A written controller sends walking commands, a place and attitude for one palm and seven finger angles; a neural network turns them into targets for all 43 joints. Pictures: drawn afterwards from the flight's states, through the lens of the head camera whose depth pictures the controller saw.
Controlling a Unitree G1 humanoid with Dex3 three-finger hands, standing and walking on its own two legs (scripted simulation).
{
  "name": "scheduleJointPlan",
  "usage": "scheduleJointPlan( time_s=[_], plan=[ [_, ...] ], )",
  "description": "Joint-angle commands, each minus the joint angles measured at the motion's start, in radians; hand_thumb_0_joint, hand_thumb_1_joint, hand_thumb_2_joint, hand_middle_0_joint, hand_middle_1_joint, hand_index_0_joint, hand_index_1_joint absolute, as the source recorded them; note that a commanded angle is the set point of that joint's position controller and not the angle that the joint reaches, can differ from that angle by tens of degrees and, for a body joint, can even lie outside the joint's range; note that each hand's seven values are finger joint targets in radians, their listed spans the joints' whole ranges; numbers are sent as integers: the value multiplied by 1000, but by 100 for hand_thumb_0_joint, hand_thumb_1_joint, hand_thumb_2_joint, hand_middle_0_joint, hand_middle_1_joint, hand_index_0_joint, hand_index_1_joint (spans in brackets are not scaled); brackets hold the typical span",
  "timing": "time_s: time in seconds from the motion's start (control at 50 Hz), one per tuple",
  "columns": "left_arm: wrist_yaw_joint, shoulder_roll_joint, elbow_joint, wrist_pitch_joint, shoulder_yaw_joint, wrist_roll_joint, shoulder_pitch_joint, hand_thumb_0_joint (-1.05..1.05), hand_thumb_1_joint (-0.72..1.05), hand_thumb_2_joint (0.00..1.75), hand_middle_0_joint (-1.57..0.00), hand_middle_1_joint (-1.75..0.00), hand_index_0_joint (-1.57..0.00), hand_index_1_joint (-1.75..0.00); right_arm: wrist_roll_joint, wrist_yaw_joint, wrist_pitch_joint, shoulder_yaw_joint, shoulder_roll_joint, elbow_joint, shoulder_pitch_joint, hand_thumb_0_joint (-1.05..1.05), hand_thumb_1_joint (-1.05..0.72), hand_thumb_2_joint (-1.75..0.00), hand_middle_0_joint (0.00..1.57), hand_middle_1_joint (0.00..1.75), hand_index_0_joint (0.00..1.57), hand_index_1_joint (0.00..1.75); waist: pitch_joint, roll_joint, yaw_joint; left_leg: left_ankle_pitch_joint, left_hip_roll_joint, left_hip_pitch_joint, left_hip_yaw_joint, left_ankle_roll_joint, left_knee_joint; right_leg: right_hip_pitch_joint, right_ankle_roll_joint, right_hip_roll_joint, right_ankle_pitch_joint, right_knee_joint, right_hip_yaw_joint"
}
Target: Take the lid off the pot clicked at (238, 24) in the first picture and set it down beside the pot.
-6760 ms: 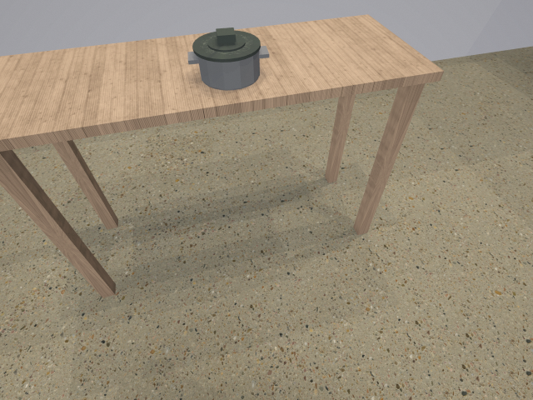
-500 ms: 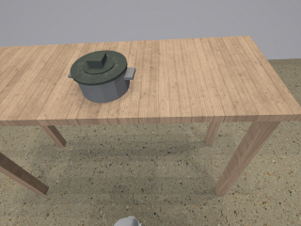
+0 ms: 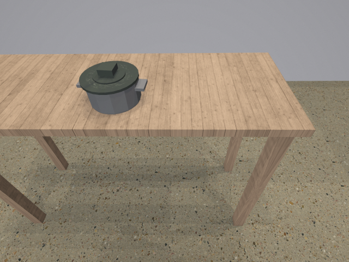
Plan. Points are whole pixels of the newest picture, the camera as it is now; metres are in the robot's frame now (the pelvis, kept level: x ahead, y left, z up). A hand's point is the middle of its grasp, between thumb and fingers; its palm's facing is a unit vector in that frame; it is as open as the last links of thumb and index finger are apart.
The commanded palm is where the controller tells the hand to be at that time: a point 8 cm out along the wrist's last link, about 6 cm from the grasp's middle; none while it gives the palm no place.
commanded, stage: come to a stop and stand still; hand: left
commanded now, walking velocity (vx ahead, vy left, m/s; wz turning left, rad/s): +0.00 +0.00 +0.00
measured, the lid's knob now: (107, 69) +0.59 +0.22 +0.16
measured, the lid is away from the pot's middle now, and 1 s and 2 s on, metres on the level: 0.00 0.00 0.00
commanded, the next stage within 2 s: look again from close up in 0.14 s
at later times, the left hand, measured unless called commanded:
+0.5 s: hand out of the picture +0.02 +0.18 -0.16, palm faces +0.04 -0.98 -0.20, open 7.4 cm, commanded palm none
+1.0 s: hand out of the picture +0.08 +0.20 -0.16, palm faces +0.04 -0.98 -0.21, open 7.4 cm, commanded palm none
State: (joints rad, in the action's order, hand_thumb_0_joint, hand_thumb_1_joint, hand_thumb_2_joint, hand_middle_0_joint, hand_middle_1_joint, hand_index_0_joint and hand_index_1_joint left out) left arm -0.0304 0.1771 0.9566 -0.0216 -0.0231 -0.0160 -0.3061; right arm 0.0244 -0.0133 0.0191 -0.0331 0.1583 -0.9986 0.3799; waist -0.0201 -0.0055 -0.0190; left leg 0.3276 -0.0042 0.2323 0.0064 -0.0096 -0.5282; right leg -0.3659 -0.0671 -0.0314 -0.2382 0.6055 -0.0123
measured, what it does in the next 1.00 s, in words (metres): shifts its weight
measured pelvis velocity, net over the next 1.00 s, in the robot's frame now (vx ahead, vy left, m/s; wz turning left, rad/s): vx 0.06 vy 0.02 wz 0.00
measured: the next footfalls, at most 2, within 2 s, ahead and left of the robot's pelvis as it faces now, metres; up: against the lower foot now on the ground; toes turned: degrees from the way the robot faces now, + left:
none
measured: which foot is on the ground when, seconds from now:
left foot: down 0.00-1.00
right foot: down 0.00-1.00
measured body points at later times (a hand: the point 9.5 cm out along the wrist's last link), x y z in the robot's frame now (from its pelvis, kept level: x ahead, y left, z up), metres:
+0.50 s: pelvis +0.01 +0.01 +0.01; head +0.01 +0.00 +0.46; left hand +0.02 +0.24 -0.14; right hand -0.02 -0.19 -0.16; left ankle -0.01 +0.14 -0.73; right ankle +0.05 -0.07 -0.73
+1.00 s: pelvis +0.06 +0.02 +0.01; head +0.08 +0.01 +0.46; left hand +0.08 +0.25 -0.15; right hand +0.05 -0.19 -0.16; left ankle -0.01 +0.14 -0.73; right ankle +0.05 -0.07 -0.73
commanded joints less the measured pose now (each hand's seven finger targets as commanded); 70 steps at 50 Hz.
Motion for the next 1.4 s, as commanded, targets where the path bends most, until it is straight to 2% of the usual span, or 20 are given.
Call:
scheduleJointPlan(
  time_s=[0.0,0.02,0.04,0.06,0.1,0.12,0.14,0.2,0.22,0.28,0.32,0.44,0.62,0.76,0.82,0.9,1.04,1.2,1.36,1.38],
  plan=[
    [-6,88,-51,31,-17,9,3,0,90,90,-20,-30,-20,-30,6,-15,-29,1,80,21,59,0,-90,-90,20,30,20,30,62,-42,12,2,120,24,-111,-54,203,12,29,52,-126,-142,129],
    [-4,95,-35,29,-17,5,-9,0,90,90,-20,-30,-20,-30,1,-13,-33,-1,77,17,19,0,-90,-90,20,30,20,30,41,-115,34,71,128,66,-125,-52,215,66,38,65,-135,-160,109],
    [-3,111,-21,30,-18,3,-11,0,90,90,-20,-30,-20,-30,-2,-11,-32,3,75,18,-7,0,-90,-90,20,30,20,30,58,-111,36,115,120,110,-121,-47,213,96,36,76,-132,-172,117],
    [-1,120,-15,32,-19,1,-20,0,90,90,-20,-30,-20,-30,-3,-10,-30,5,74,22,-14,0,-90,-90,20,30,20,30,84,-50,39,130,96,140,-101,-37,184,105,30,88,-159,-205,151],
    [1,130,4,37,-19,1,-26,0,90,90,-20,-30,-20,-30,-3,-10,-27,9,63,8,26,0,-90,-90,20,30,20,30,88,71,20,91,40,112,-37,-20,93,69,7,137,-278,-298,237],
    [1,134,6,37,-19,2,-19,0,90,90,-20,-30,-20,-30,-3,-11,-24,9,49,-3,44,0,-90,-90,20,30,20,30,77,90,8,71,35,57,-25,-15,87,37,-5,149,-307,-325,249],
    [1,130,5,37,-20,2,-7,0,90,90,-20,-30,-20,-30,-2,-11,-24,11,51,-13,63,0,-90,-90,20,30,20,30,90,72,-2,63,30,36,-22,-14,75,-5,-7,154,-327,-335,251],
    [-1,128,10,35,-21,2,9,0,90,90,-20,-30,-20,-30,0,-9,-25,16,39,-37,90,0,-90,-90,20,30,20,30,109,28,-11,60,37,12,-32,-19,103,-49,2,136,-313,-318,208],
    [-1,123,15,36,-19,3,-3,0,90,90,-20,-30,-20,-30,-1,-10,-27,15,41,-38,84,0,-90,-90,20,30,20,30,101,20,-4,76,49,14,-46,-22,124,-39,9,120,-301,-312,198],
    [0,111,30,37,-18,3,-15,0,90,90,-20,-30,-20,-30,-1,-12,-33,17,48,-42,73,0,-90,-90,20,30,20,30,111,2,6,77,60,65,-59,-25,145,7,14,115,-255,-284,184],
    [1,104,42,39,-15,4,-29,0,90,90,-20,-30,-20,-30,-2,-14,-37,18,38,-43,65,0,-90,-90,20,30,20,30,120,1,16,85,67,73,-67,-26,165,17,15,111,-243,-285,172],
    [0,89,56,45,-13,5,-32,0,90,90,-20,-30,-20,-30,-5,-18,-49,22,36,-59,69,0,-90,-90,20,30,20,30,105,19,18,21,71,78,-68,-25,160,65,11,115,-152,-259,169],
    [-2,76,73,52,-7,8,-27,0,90,90,-20,-30,-20,-30,-11,-25,-61,26,32,-83,58,0,-90,-90,20,30,20,30,59,-11,24,-110,95,31,-74,-25,168,132,11,112,37,-197,123],
    [-5,75,79,52,-6,7,-14,0,90,90,-20,-30,-20,-30,-13,-29,-63,24,40,-90,39,0,-90,-90,20,30,20,30,56,-9,20,-193,96,0,-69,-24,147,146,10,119,139,-165,118],
    [-7,79,81,55,-6,9,-16,0,90,90,-20,-30,-20,-30,-13,-31,-65,23,41,-93,32,0,-90,-90,20,30,20,30,24,11,22,-253,101,-32,-66,-22,139,174,9,121,215,-154,111],
    [-9,83,84,56,-6,7,-10,0,90,90,-20,-30,-20,-30,-13,-33,-62,20,49,-99,20,0,-90,-90,20,30,20,30,27,-2,17,-296,98,-55,-58,-17,123,176,6,131,281,-144,116],
    [-11,90,81,53,-7,8,0,0,90,90,-20,-30,-20,-30,-13,-35,-56,19,59,-99,-2,0,-90,-90,20,30,20,30,51,5,19,-310,101,-65,-58,-14,125,179,5,135,307,-149,113],
    [-11,96,76,52,-11,8,10,0,90,90,-20,-30,-20,-30,-12,-38,-55,18,67,-102,-8,0,-90,-90,20,30,20,30,26,-18,18,-374,108,-100,-59,-13,124,202,1,134,342,-137,102],
    [-12,97,79,51,-12,10,7,0,90,90,-20,-30,-20,-30,-13,-40,-52,17,68,-106,-11,0,-90,-90,20,30,20,30,31,-3,21,-361,104,-98,-58,-9,117,215,0,140,374,-146,105],
    [-12,98,80,51,-13,9,9,0,90,90,-20,-30,-20,-30,-14,-40,-51,18,64,-108,-6,0,-90,-90,20,30,20,30,34,14,18,-357,104,-94,-59,-9,122,221,-1,140,377,-148,105]
  ],
)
